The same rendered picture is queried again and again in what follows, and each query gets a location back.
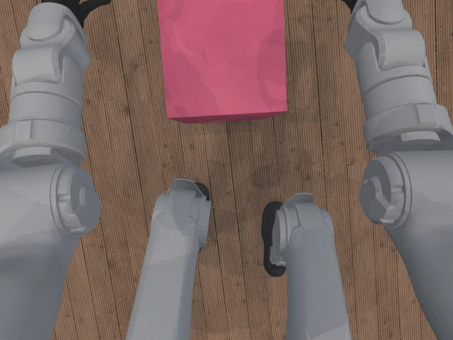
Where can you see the robot right forearm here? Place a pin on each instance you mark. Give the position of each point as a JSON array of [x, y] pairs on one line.
[[395, 83]]

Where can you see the right robot shin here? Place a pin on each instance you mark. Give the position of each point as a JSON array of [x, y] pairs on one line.
[[300, 198]]

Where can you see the robot left forearm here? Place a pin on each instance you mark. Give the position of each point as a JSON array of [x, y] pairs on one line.
[[47, 88]]

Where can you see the left robot upper arm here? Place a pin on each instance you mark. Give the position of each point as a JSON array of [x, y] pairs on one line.
[[44, 211]]

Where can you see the left robot hand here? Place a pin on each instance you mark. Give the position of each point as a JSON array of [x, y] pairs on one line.
[[80, 10]]

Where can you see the right robot upper arm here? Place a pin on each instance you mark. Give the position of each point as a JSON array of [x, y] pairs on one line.
[[411, 195]]

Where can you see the carton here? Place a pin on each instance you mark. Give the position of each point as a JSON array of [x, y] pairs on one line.
[[223, 60]]

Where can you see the left robot shin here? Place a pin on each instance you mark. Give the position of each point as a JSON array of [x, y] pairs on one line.
[[178, 183]]

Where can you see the robot shin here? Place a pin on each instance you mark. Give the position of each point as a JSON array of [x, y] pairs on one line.
[[300, 198], [178, 183]]

